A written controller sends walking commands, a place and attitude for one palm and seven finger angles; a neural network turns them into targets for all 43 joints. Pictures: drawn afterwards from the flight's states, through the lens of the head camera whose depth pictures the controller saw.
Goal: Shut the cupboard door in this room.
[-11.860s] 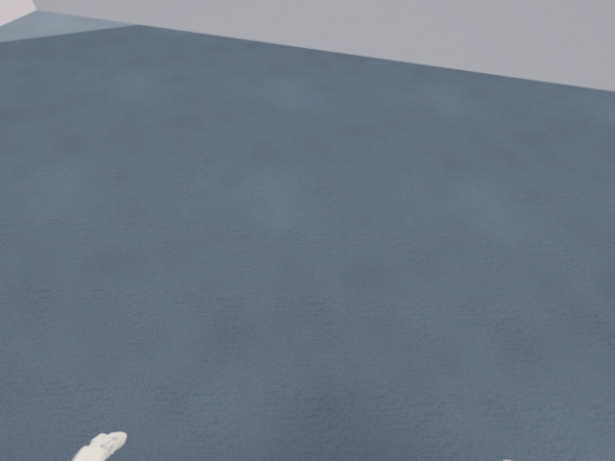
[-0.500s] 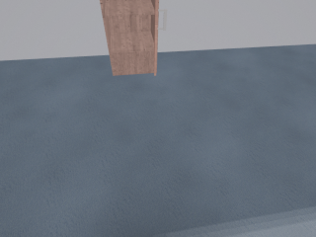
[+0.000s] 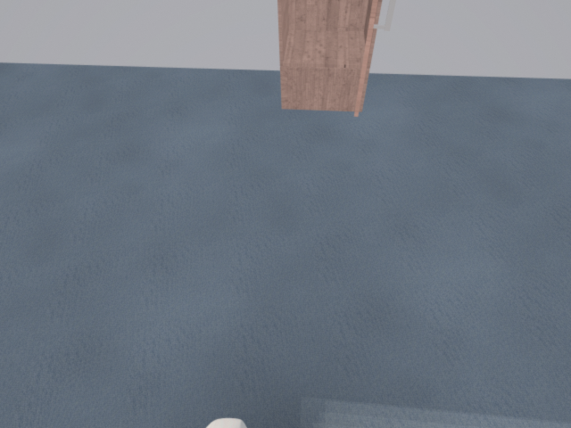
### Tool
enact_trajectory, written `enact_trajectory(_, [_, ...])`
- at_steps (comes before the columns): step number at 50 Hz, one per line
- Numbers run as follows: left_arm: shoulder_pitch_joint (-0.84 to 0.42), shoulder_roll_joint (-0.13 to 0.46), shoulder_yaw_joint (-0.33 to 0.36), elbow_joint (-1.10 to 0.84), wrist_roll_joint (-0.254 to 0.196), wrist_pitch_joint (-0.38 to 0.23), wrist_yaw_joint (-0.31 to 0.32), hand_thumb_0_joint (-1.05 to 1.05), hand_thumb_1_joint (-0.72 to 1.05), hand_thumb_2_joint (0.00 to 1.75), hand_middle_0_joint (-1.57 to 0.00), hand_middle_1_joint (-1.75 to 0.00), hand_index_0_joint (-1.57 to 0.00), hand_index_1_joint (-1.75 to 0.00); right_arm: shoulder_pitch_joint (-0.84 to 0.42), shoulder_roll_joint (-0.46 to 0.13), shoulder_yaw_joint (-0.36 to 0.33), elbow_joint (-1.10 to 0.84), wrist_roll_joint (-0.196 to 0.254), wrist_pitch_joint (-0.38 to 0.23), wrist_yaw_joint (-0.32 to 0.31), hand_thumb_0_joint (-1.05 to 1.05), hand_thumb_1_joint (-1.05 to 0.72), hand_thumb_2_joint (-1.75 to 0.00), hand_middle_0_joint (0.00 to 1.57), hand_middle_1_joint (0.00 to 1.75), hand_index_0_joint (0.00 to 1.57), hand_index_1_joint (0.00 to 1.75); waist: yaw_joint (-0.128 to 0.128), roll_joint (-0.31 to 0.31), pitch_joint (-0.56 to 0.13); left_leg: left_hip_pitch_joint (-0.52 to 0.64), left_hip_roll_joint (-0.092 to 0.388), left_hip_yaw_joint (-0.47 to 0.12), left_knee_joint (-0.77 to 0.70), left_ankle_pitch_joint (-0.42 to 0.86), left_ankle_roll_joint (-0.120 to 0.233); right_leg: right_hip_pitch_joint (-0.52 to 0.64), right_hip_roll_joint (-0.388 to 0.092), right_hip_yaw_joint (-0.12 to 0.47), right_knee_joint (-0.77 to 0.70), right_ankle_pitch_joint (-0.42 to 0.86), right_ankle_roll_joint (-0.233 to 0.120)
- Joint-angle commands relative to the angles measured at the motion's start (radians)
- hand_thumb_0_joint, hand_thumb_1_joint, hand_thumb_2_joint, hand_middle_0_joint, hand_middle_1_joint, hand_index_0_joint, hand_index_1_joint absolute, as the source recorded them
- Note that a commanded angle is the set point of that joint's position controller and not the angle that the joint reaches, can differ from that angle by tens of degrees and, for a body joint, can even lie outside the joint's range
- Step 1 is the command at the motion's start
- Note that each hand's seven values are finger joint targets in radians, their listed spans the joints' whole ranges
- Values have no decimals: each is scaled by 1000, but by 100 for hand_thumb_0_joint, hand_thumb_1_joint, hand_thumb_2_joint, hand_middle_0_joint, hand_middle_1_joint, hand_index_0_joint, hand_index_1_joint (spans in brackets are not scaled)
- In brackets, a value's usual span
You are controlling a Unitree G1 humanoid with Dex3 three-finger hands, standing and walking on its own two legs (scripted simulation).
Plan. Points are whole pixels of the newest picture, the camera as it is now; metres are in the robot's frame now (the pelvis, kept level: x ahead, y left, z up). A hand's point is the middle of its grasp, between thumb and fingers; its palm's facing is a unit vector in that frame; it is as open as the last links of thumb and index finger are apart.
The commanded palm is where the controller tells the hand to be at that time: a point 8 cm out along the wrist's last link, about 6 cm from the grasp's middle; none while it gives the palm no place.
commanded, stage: turn or walk to find it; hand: left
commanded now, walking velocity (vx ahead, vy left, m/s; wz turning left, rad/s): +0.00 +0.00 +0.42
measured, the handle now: (385, 9) +1.41 -0.26 -0.05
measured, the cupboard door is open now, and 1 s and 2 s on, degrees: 82 82 82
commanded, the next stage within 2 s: stand and wait in 0.16 s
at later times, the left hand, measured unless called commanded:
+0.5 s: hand out of the picture +0.02 +0.24 -0.17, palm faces +0.13 -0.96 -0.24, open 7.4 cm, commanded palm none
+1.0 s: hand out of the picture -0.09 +0.20 -0.18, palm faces +0.27 -0.94 -0.20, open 7.4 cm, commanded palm none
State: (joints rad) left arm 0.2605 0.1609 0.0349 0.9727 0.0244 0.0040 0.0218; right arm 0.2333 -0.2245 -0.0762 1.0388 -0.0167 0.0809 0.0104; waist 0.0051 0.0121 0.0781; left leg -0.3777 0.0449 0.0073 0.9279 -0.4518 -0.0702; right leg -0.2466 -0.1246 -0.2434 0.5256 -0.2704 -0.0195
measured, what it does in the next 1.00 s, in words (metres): steps on the spot: left foot, then right foot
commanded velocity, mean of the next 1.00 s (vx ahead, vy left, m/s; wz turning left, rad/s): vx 0.00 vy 0.00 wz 0.14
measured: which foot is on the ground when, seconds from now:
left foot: up 0.00-0.08, down 0.10-0.60, up 0.62-0.98, down 1.00-1.00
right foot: down 0.00-0.12, up 0.14-0.56, down 0.58-1.00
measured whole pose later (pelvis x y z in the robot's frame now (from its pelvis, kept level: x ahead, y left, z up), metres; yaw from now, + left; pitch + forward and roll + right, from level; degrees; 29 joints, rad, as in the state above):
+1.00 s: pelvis -0.06 +0.02 -0.01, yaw +12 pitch -1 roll -1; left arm 0.27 0.16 0.03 1.07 0.01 0.01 0.02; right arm 0.24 -0.19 -0.05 1.09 -0.01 0.03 -0.01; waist 0.02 0.01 0.05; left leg -0.18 0.05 0.03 0.53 -0.32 -0.03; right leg -0.27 -0.06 -0.18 0.54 -0.24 -0.02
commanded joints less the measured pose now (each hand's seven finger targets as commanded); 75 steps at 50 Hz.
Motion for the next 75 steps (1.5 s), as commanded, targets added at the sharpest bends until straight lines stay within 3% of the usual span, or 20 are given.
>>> enact_trajectory(1, [64,240,62,-25,7,-7,12,0,90,90,-20,-30,-20,-30,-54,-33,10,-104,11,-47,-6,0,-90,-90,20,30,20,30,41,-216,-137,1,-18,73,-220,-3,20,190,-255,191,-91,479,-122])
enact_trajectory(4, [22,219,59,-30,-9,7,7,0,90,90,-20,-30,-20,-30,30,-83,1,-84,8,-63,-5,0,-90,-90,20,30,20,30,-24,-90,-153,254,9,49,-518,279,45,16,-192,89,74,287,-10])
enact_trajectory(5, [27,163,51,-55,-18,14,3,0,90,90,-20,-30,-20,-30,56,-168,-18,-89,-1,-73,-8,0,-90,-90,20,30,20,30,-40,161,-160,362,207,-228,-599,460,124,-185,-75,39,259,-6,62])
enact_trajectory(6, [-35,119,30,-92,-12,22,2,0,90,90,-20,-30,-20,-30,88,-240,-33,-83,-1,-67,-16,0,-90,-90,20,30,20,30,-65,299,-119,344,356,-368,-622,735,225,-316,-2,90,419,-369,94])
enact_trajectory(7, [-71,146,32,-99,-6,30,4,0,90,90,-20,-30,-20,-30,89,-240,-30,-78,-3,-61,-16,0,-90,-90,20,30,20,30,-65,183,-100,274,371,-306,-611,666,251,-279,-14,154,507,-344,79])
enact_trajectory(8, [-88,134,37,-79,-2,38,7,0,90,90,-20,-30,-20,-30,54,-198,-20,-77,-5,-69,-28,0,-90,-90,20,30,20,30,-58,252,-74,230,297,-284,-632,653,220,-293,-16,199,531,-293,83])
enact_trajectory(14, [-2,134,30,3,-8,28,-4,0,90,90,-20,-30,-20,-30,-31,-125,9,-96,6,-90,-40,0,-90,-90,20,30,20,30,0,111,-91,308,179,-124,-604,751,200,-275,24,226,591,-95,101])
enact_trajectory(23, [-56,90,1,0,-13,22,6,0,90,90,-20,-30,-20,-30,21,-96,8,-46,-5,-88,-43,0,-90,-90,20,30,20,30,-23,132,-53,270,206,-161,-594,737,233,-109,40,211,216,-169,87])
enact_trajectory(27, [42,112,10,38,-14,5,11,0,90,90,-20,-30,-20,-30,-13,-103,6,-46,5,-79,-35,0,-90,-90,20,30,20,30,25,85,-57,125,149,-186,-522,550,176,102,53,184,-78,73,74])
enact_trajectory(28, [66,141,15,41,-9,-6,15,0,90,90,-20,-30,-20,-30,-7,-72,8,-47,11,-80,-31,0,-90,-90,20,30,20,30,33,-1,-82,60,94,-145,-447,430,130,189,-17,252,-161,156,56])
enact_trajectory(30, [76,249,34,25,-2,-15,17,0,90,90,-20,-30,-20,-30,-36,-30,15,-86,14,-66,-26,0,-90,-90,20,30,20,30,44,-265,-54,-62,-62,-9,-176,-75,54,137,-311,498,-244,303,-117])
enact_trajectory(31, [51,232,42,12,-7,-15,18,0,90,90,-20,-30,-20,-30,-43,-59,0,-82,6,-45,-27,0,-90,-90,20,30,20,30,44,-251,-40,-46,-38,-58,-23,-104,59,43,-311,496,-279,199,-165])
enact_trajectory(36, [-41,152,30,-21,-7,-19,19,0,90,90,-20,-30,-20,-30,52,-29,-8,-17,1,-27,-11,0,-90,-90,20,30,20,30,-12,-129,-11,-74,-13,-46,180,55,39,0,-185,299,-266,124,-107])
enact_trajectory(44, [55,180,35,38,4,-17,12,0,90,90,-20,-30,-20,-30,3,4,15,-20,6,-50,-18,0,-90,-90,20,30,20,30,47,-183,-64,23,-3,31,-191,6,28,97,-177,314,-227,218,-137])
enact_trajectory(47, [18,175,33,56,-4,-13,13,0,90,90,-20,-30,-20,-30,82,16,26,17,8,-64,-26,0,-90,-90,20,30,20,30,4,-169,-89,182,-6,53,-417,148,33,43,-142,279,-176,169,-96])
enact_trajectory(49, [19,120,17,59,-18,-4,12,0,90,90,-20,-30,-20,-30,119,-23,28,41,9,-85,-30,0,-90,-90,20,30,20,30,-11,2,-103,319,65,-44,-586,283,60,-63,-52,222,-67,69,-18])
enact_trajectory(51, [33,66,-1,64,-20,5,7,0,90,90,-20,-30,-20,-30,40,-97,22,14,1,-88,-41,0,-90,-90,20,30,20,30,21,171,-39,160,235,-202,-681,247,148,-36,30,150,-10,-31,39])
enact_trajectory(53, [25,63,-8,93,-8,16,3,0,90,90,-20,-30,-20,-30,-15,-68,31,18,1,-92,-49,0,-90,-90,20,30,20,30,25,216,22,70,195,-151,-719,212,144,27,21,147,19,-20,48])
enact_trajectory(62, [71,99,-11,149,-7,5,4,0,90,90,-20,-30,-20,-30,27,-43,37,28,9,-77,-42,0,-90,-90,20,30,20,30,14,-11,73,76,81,-72,-630,129,98,21,-11,194,-144,17,37])
enact_trajectory(75, [61,110,8,98,-10,-9,12,0,90,90,-20,-30,-20,-30,71,-26,34,7,5,-85,-34,0,-90,-90,20,30,20,30,8,-40,-105,112,47,-54,-487,342,93,79,-65,191,-86,144,4])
